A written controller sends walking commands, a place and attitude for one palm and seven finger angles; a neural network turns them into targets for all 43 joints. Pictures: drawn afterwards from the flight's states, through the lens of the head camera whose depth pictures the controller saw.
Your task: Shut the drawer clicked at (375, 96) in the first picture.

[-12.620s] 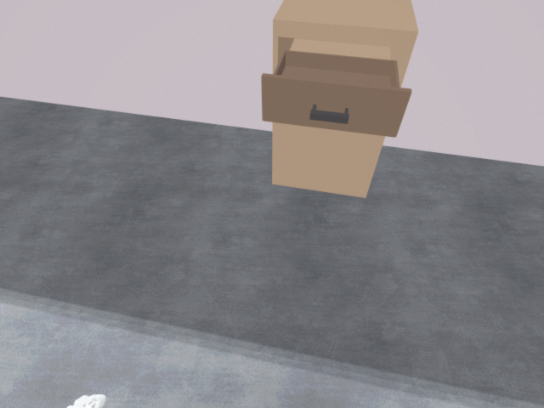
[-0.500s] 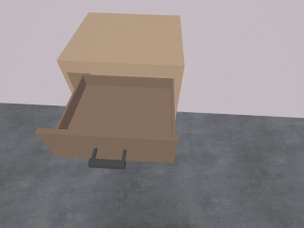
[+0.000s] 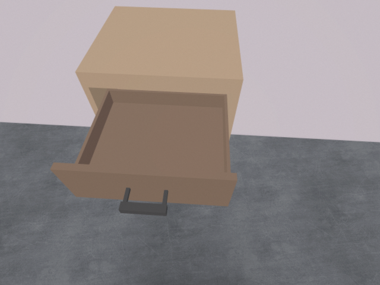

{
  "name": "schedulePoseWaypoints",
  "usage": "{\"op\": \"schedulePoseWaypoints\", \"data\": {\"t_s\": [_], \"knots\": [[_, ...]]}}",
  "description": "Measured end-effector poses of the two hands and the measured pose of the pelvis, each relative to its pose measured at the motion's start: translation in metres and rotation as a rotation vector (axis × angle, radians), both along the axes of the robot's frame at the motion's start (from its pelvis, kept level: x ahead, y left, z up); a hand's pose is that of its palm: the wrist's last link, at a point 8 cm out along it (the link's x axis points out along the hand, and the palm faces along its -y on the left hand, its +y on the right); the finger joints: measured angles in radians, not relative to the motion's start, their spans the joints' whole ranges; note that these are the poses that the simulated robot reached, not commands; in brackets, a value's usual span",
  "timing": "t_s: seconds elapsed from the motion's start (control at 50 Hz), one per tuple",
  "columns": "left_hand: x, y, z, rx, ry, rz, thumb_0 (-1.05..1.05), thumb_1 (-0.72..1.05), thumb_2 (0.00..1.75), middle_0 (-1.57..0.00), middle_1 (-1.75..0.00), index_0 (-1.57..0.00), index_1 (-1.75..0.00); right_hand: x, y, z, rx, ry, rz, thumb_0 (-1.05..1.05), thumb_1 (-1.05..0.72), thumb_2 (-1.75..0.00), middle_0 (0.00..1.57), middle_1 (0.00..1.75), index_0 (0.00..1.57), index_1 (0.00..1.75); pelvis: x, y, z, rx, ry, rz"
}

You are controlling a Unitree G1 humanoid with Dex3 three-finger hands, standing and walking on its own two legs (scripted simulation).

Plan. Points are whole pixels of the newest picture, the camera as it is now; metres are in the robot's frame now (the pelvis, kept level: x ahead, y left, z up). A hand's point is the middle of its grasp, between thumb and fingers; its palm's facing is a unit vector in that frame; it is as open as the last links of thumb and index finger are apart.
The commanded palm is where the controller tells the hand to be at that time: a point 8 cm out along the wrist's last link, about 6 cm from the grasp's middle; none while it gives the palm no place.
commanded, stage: come to a stop and stand still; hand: left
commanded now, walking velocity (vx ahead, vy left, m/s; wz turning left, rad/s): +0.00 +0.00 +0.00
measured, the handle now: (145, 200) +0.32 +0.14 -0.09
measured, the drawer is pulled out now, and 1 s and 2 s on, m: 0.30 0.30 0.30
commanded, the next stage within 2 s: look again from close up in 0.14 s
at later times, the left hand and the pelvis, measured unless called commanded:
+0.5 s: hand out of the picture +0.02 +0.17 -0.17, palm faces +0.01 -0.97 -0.23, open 7.4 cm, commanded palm none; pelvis +0.00 -0.01 +0.00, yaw +0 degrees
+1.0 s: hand (117, 269) +0.16 +0.16 -0.05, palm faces +0.22 -0.97 -0.13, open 7.1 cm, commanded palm +0.09 +0.19 -0.06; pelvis -0.02 -0.02 -0.01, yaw +1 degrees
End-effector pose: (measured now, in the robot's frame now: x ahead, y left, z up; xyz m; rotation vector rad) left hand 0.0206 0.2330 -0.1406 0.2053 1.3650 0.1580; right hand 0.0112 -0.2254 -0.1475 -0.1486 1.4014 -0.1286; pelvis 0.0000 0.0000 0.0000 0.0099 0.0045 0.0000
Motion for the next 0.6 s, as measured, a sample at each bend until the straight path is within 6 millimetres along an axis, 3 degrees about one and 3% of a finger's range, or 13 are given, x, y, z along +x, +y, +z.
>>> {"op": "schedulePoseWaypoints", "data": {"t_s": [0.3, 0.6], "knots": [[0.002, -0.011, 0.001, -0.008, -0.014, 0.009, 0.00, 0.91, 0.90, -0.20, -0.30, -0.20, -0.30, 0.010, -0.008, 0.001, -0.003, -0.026, -0.002, 0.01, -0.92, -0.90, 0.20, 0.30, 0.20, 0.30, 0.004, -0.007, 0.001, 0.005, -0.009, -0.002], [-0.016, -0.023, 0.002, -0.010, 0.016, 0.016, 0.00, 0.91, 0.90, -0.20, -0.30, -0.20, -0.30, -0.005, -0.013, -0.001, 0.014, 0.005, -0.015, 0.00, -0.91, -0.90, 0.20, 0.30, 0.20, 0.30, 0.002, -0.017, 0.002, 0.006, -0.009, -0.006]]}}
